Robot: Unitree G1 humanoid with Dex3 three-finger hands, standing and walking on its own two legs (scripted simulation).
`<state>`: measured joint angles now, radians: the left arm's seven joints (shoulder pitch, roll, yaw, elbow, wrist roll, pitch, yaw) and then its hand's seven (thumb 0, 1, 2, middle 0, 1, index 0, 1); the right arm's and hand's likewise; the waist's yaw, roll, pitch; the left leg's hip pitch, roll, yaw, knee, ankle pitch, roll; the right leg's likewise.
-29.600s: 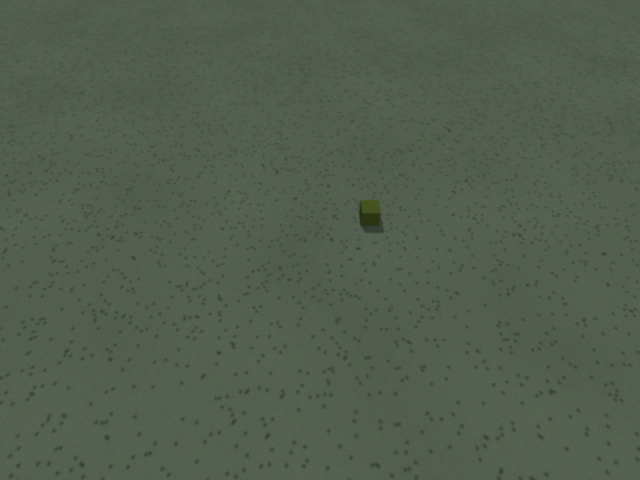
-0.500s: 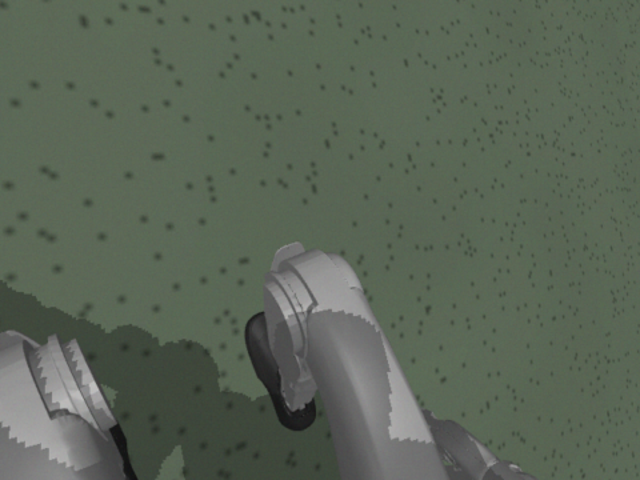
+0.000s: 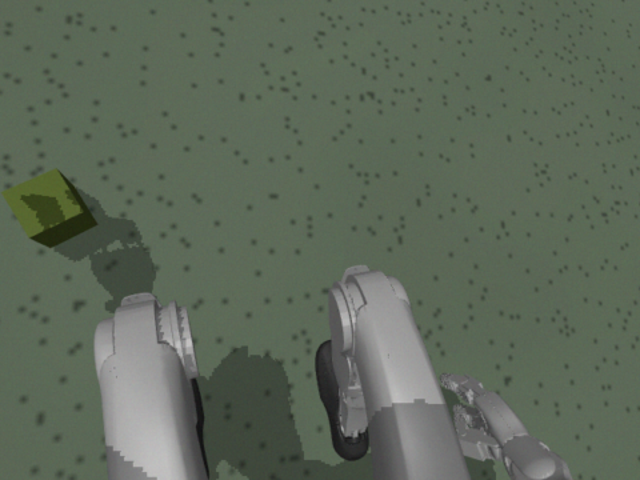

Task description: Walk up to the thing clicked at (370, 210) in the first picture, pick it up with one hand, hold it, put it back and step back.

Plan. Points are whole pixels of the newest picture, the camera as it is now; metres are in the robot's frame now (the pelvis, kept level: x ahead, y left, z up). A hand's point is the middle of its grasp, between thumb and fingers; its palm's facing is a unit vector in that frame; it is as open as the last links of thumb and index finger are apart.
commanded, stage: withdraw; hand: left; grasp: from above
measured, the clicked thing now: (53, 209) +0.48 +0.34 -0.31
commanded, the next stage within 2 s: home in 0.26 s
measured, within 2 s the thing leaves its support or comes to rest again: neither
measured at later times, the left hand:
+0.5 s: hand (0, 177) +0.47 +0.34 -0.15, palm faces -0.45 -0.10 -0.89, open 13.2 cm
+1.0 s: hand out of the picture +0.33 +0.30 +0.04, palm faces -0.19 -0.72 -0.67, open 7.9 cm
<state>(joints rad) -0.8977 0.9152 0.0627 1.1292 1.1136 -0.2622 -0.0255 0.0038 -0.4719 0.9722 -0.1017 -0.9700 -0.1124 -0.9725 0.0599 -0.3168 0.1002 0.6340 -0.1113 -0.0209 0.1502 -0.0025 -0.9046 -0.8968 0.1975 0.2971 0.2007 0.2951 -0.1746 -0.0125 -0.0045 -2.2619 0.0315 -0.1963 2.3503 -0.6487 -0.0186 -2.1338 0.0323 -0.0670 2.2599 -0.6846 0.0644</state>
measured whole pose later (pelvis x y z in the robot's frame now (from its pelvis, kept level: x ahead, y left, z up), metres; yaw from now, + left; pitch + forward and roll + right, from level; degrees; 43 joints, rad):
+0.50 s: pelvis +0.00 +0.00 -0.01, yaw +0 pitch +33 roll -10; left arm -0.96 0.88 0.15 1.33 1.20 -0.17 0.21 0.00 -0.29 0.85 -0.21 -0.76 -0.21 -0.77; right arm 0.20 -0.28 0.13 0.65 -0.11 0.04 0.12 0.00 -0.89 -0.89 0.20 0.30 0.20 0.29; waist -0.27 0.01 -0.01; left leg -2.32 0.03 -0.19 2.34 -0.62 -0.02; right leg -2.20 0.03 -0.06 2.26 -0.65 0.07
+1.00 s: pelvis +0.01 +0.00 +0.14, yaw +5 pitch +32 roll -6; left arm -0.27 0.51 0.09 0.45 0.43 0.11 -0.03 0.01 0.77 0.87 -0.21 -0.32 -0.22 -0.32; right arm 0.06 -0.27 -0.02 0.57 0.01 0.01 0.03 0.00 -0.91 -0.90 0.20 0.30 0.20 0.29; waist -0.06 0.02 -0.19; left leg -1.84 0.04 -0.11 1.90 -0.63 -0.02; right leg -1.75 -0.01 -0.04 1.84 -0.66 0.05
